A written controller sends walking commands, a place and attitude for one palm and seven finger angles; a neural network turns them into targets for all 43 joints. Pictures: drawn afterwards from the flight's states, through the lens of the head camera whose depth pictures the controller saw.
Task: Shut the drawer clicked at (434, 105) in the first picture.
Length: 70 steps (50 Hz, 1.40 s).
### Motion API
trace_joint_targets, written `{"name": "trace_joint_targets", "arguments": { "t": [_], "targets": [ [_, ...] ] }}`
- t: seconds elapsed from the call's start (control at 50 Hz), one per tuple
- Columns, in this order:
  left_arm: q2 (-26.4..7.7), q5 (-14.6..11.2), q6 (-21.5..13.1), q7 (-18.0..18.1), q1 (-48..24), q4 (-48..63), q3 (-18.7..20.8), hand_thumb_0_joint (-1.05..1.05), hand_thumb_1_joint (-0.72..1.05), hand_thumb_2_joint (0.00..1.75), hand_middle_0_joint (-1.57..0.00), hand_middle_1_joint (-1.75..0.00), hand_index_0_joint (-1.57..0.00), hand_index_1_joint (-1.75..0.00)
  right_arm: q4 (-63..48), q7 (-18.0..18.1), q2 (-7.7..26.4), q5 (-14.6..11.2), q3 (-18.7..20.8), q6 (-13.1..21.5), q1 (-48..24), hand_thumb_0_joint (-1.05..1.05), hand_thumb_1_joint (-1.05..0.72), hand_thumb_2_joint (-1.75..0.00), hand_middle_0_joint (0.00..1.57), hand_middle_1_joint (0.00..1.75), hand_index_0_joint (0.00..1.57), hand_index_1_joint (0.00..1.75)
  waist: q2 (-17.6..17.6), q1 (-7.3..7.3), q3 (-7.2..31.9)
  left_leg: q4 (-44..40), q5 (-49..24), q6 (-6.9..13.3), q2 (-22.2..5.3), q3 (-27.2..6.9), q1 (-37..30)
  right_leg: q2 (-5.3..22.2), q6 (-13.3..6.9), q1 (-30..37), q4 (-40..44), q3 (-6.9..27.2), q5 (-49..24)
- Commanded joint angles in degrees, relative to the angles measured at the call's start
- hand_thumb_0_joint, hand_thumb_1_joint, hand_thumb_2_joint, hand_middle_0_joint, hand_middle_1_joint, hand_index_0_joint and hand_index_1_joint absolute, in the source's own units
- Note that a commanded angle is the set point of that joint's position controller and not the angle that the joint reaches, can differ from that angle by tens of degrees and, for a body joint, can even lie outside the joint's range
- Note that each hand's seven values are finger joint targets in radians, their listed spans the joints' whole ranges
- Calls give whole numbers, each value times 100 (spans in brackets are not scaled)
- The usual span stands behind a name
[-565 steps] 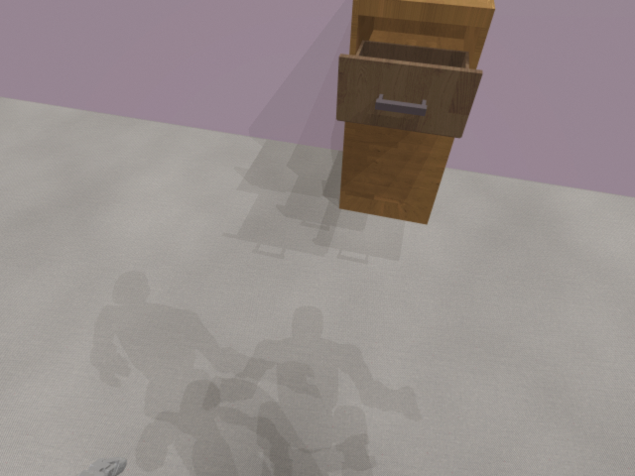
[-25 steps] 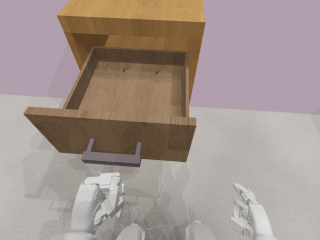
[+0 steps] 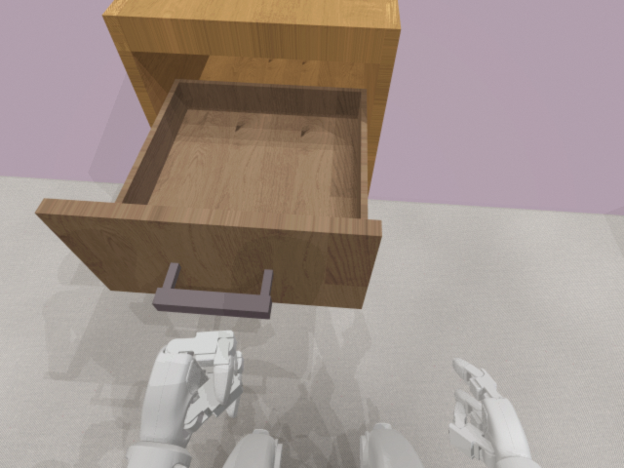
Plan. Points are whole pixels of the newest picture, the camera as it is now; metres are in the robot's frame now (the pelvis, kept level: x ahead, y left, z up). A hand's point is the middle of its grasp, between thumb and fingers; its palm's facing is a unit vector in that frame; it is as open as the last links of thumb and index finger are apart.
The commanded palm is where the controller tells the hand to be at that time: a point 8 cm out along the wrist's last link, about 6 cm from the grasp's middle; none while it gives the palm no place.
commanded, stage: bring the fist close to the handle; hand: left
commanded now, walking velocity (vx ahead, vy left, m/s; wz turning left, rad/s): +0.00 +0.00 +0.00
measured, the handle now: (217, 288) +0.32 +0.13 +0.07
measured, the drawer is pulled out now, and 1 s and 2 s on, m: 0.30 0.23 0.10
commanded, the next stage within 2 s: push the drawer shut in 0.04 s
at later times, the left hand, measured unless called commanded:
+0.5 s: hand (246, 353) +0.24 +0.08 +0.07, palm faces -0.09 -1.00 -0.02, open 3.2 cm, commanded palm +0.24 +0.13 +0.07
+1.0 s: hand (260, 301) +0.30 +0.08 +0.06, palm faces -0.10 -0.99 -0.03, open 3.2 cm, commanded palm +0.30 +0.12 +0.07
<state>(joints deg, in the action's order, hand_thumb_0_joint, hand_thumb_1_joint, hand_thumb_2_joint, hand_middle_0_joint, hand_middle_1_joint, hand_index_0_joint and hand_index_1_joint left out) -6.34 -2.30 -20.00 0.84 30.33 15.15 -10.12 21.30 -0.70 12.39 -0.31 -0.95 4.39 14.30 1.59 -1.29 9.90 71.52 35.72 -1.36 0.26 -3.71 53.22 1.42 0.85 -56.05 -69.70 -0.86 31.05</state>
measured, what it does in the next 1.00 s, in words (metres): stands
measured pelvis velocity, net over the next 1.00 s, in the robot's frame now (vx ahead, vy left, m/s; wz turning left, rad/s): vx -0.01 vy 0.01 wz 0.01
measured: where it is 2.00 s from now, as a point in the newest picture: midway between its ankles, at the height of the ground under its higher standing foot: outside the picture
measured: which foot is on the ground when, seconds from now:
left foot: down 0.00-1.00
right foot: down 0.00-1.00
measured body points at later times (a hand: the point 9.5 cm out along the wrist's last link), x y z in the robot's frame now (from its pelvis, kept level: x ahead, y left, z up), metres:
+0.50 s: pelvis +0.00 +0.00 +0.00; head +0.07 +0.00 +0.45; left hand +0.24 +0.14 +0.07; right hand +0.18 -0.22 -0.07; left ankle -0.01 +0.13 -0.63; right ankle +0.03 -0.13 -0.63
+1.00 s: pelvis -0.01 +0.01 +0.01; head +0.08 +0.00 +0.45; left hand +0.30 +0.13 +0.07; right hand +0.16 -0.23 -0.08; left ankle -0.01 +0.13 -0.63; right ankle +0.03 -0.13 -0.63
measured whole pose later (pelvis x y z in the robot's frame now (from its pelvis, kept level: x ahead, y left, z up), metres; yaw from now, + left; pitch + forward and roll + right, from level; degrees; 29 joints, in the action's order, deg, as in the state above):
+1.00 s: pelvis -0.01 +0.01 +0.01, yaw +0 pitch +17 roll -1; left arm -5.6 -2.4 -16.4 4.7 1.8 -4.8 -8.3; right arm 27.2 -0.7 13.2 -0.2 -1.2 2.2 12.9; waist 1.9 -2.5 8.1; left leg 68.1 33.2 -0.9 0.8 -3.5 52.1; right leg 2.0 1.2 -54.6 -66.0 -0.8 28.6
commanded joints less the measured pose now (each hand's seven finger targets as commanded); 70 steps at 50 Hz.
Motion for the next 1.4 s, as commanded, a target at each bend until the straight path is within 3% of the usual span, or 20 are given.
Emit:
{"name": "trace_joint_targets", "arguments": {
  "t": [0.0, 0.06, 0.1, 0.16, 0.24, 0.3, 0.46, 0.52, 0.6, 0.76, 0.82, 0.86, 1.04, 1.08, 1.12, 1.18, 1.24, 1.28, 1.3, 1.38],
  "targets": [
    [-72, -61, -470, 14, -133, 1317, -21, 0, 90, 90, -140, -160, -140, -160, -974, 64, 605, -19, 288, 366, -306, 0, -90, -90, 20, 30, 20, 30, -232, -126, 1158, -1027, -1593, 222, 98, 267, -356, -70, -231, 1308, 1033, -142, -1239],
    [-83, -56, -460, 40, -138, 1387, -74, 0, 90, 90, -140, -160, -140, -160, -985, 58, 626, -26, 294, 377, -284, 0, -90, -90, 20, 30, 20, 30, -146, -119, 1181, -1058, -1632, 216, 86, 239, -430, -74, -243, 1246, 1004, -188, -1233],
    [-101, -10, -386, 61, 32, 1222, -32, 0, 90, 90, -140, -160, -140, -160, -1000, 62, 626, -24, 298, 349, -258, 0, -90, -90, 20, 30, 20, 30, -308, -122, 1157, -1054, -1644, 223, 88, 259, -386, -80, -231, 1299, 1036, -183, -1285],
    [-162, 25, -361, 110, -345, 1230, 3, 0, 90, 90, -140, -160, -140, -160, -963, 63, 637, -13, 283, 338, -280, 0, -90, -90, 20, 30, 20, 30, -201, -139, 1079, -1055, -1519, 210, 94, 244, -348, -68, -241, 1218, 1038, -166, -1129],
    [-144, 22, -324, 163, -731, 1019, 90, 0, 90, 90, -140, -160, -140, -160, -896, 89, 643, -2, 277, 316, -278, 0, -90, -90, 20, 30, 20, 30, -378, -189, 1137, -1018, -1497, 221, 92, 258, -330, -72, -221, 1220, 1072, -149, -1121],
    [-123, 2, -300, 172, -903, 1039, 61, 0, 90, 90, -140, -160, -140, -160, -864, 81, 648, -7, 269, 320, -286, 0, -90, -90, 20, 30, 20, 30, -127, -145, 1278, -1095, -1654, 212, 89, 245, -498, -67, -252, 1284, 1046, -180, -1240],
    [-7, 24, -103, 223, -1670, 682, -45, 0, 90, 90, -140, -160, -140, -160, -758, 84, 689, -14, 252, 263, -284, 0, -90, -90, 20, 30, 20, 30, -215, -240, 1212, -1191, -1603, 216, 78, 211, -584, -54, -235, 1252, 1145, -213, -1204],
    [-122, 29, -118, 272, -2070, 494, 118, 0, 90, 90, -140, -160, -140, -160, -631, 101, 706, 5, 256, 252, -270, 0, -90, -90, 20, 30, 20, 30, -274, -264, 1314, -1156, -1629, 221, 69, 210, -582, -51, -233, 1252, 1133, -198, -1238],
    [-36, 13, -124, 276, -2195, 323, 79, 0, 90, 90, -140, -160, -140, -160, -572, 83, 709, -6, 266, 241, -249, 0, -90, -90, 20, 30, 20, 30, -220, -237, 1398, -1236, -1828, 206, 64, 206, -732, -47, -249, 1338, 1139, -231, -1421],
    [85, 9, -65, 311, -3236, -145, -20, 0, 90, 90, -140, -160, -140, -160, -411, 79, 748, -14, 264, 177, -284, 0, -90, -90, 20, 30, 20, 30, -173, -338, 1345, -1323, -1669, 214, 54, 182, -804, -36, -243, 1246, 1240, -239, -1232],
    [72, 5, -34, 340, -3546, -367, 41, 0, 90, 90, -140, -160, -140, -160, -336, 81, 762, -7, 268, 145, -266, 0, -90, -90, 20, 30, 20, 30, -219, -364, 1431, -1338, -1748, 217, 47, 180, -856, -40, -240, 1271, 1240, -239, -1323],
    [49, -6, -23, 341, -3591, -512, 128, 0, 90, 90, -140, -160, -140, -160, -311, 73, 768, -7, 276, 123, -247, 0, -90, -90, 20, 30, 20, 30, -210, -304, 1503, -1379, -1835, 205, 54, 188, -883, -37, -253, 1371, 1251, -235, -1410],
    [54, -37, -64, 361, -4638, -1214, 278, 0, 90, 90, -140, -160, -140, -160, -86, 47, 788, 3, 294, -2, -201, 0, -90, -90, 20, 30, 20, 30, -234, -408, 1584, -1419, -1867, 215, 53, 234, -922, -47, -238, 1435, 1332, -201, -1509],
    [-109, -57, -89, 375, -4704, -1352, 472, 0, 90, 90, -140, -160, -140, -160, -39, 48, 810, 8, 310, -16, -163, 0, -90, -90, 20, 30, 20, 30, -305, -364, 1675, -1423, -1971, 224, 51, 245, -885, -52, -243, 1566, 1337, -179, -1621],
    [-15, -84, -120, 353, -4834, -1440, 444, 0, 90, 90, -140, -160, -140, -160, -13, 36, 785, 9, 321, -38, -143, 0, -90, -90, 20, 30, 20, 30, -180, -365, 1738, -1429, -2109, 210, 57, 286, -962, -43, -243, 1619, 1331, -164, -1822],
    [-123, -123, -146, 342, -4924, -1792, 630, 0, 90, 90, -140, -160, -140, -160, 60, 29, 814, 15, 328, -72, -80, 0, -90, -90, 20, 30, 20, 30, -417, -364, 1667, -1463, -2121, 213, 48, 268, -857, -65, -239, 1694, 1353, -175, -1855],
    [-84, -148, -223, 304, -5404, -1966, 633, 0, 90, 90, -140, -160, -140, -160, 153, 20, 809, 6, 339, -106, -61, 0, -90, -90, 20, 30, 20, 30, -310, -431, 1663, -1463, -1985, 210, 56, 305, -865, -55, -225, 1641, 1393, -144, -1772],
    [-333, -161, -284, 303, -5586, -2097, 888, 0, 90, 90, -140, -160, -140, -160, 191, 31, 843, 12, 358, -115, -15, 0, -90, -90, 20, 30, 20, 30, -361, -408, 1714, -1457, -2017, 220, 58, 309, -805, -64, -224, 1706, 1381, -118, -1796],
    [-218, -150, -297, 269, -5630, -2212, 823, 0, 90, 90, -140, -160, -140, -160, 205, 20, 821, 20, 352, -131, -2, 0, -90, -90, 20, 30, 20, 30, -282, -396, 1799, -1468, -2006, 218, 79, 346, -826, -67, -224, 1759, 1390, -94, -1818],
    [-281, -204, -361, 237, -6121, -2527, 927, 0, 90, 90, -140, -160, -140, -160, 305, 31, 847, 13, 371, -158, 65, 0, -90, -90, 20, 30, 20, 30, -190, -471, 1774, -1454, -2020, 223, 68, 349, -846, -81, -223, 1648, 1391, -100, -1832]
  ]
}}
